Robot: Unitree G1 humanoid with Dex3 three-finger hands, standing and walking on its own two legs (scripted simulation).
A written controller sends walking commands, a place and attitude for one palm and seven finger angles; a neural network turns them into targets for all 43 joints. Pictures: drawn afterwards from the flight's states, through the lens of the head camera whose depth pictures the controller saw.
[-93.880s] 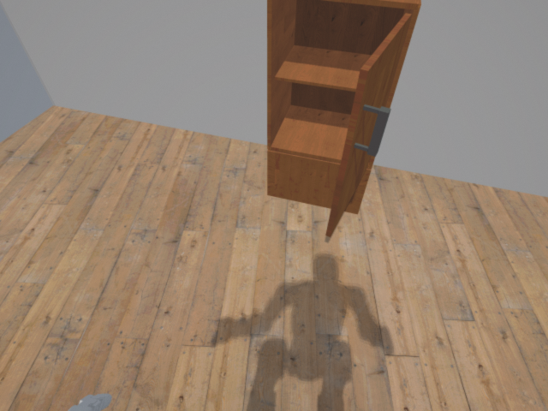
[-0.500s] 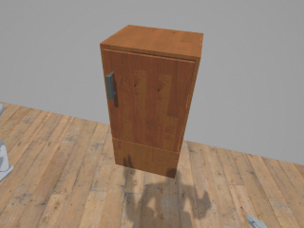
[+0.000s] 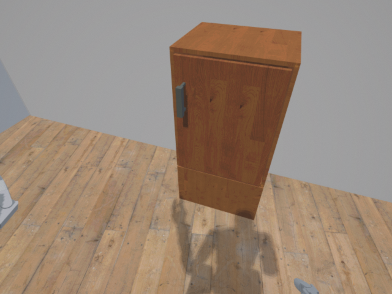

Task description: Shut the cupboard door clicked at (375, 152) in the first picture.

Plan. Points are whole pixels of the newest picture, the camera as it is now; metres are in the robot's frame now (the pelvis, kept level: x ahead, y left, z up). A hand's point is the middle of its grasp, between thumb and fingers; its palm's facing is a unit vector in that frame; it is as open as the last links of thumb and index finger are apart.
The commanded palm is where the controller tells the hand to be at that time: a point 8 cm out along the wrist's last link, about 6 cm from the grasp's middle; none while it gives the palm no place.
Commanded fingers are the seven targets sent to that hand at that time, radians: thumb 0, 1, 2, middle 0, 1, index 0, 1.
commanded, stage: stop stepping back and stand still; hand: left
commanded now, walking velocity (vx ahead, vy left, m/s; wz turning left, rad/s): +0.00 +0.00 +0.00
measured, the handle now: (182, 99) +0.85 +0.14 -0.01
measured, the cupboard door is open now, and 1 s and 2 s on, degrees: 0 0 0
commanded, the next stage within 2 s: let the arm hang, fingers relaxed in 1.04 s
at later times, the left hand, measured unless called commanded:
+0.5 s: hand (24, 227) +0.17 +0.29 +0.15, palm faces +0.46 -0.76 -0.46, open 7.4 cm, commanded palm +0.13 +0.30 +0.19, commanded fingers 0.00 0.90 0.90 -0.20 -0.30 -0.20 -0.30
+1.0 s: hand (53, 210) +0.20 +0.26 +0.15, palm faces +0.38 -0.80 -0.45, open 7.4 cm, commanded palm +0.15 +0.29 +0.19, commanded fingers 0.00 0.90 0.90 -0.20 -0.30 -0.20 -0.30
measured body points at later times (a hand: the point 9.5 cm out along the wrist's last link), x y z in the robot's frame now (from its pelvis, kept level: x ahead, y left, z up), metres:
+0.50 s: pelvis -0.02 +0.00 +0.01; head -0.03 +0.00 +0.46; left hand +0.14 +0.32 +0.17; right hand +0.11 -0.24 -0.09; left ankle +0.04 +0.11 -0.73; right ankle -0.04 -0.11 -0.73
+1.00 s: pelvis +0.00 +0.00 +0.01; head +0.00 +0.00 +0.46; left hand +0.18 +0.30 +0.17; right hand +0.15 -0.25 -0.08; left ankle +0.04 +0.11 -0.73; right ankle -0.04 -0.11 -0.73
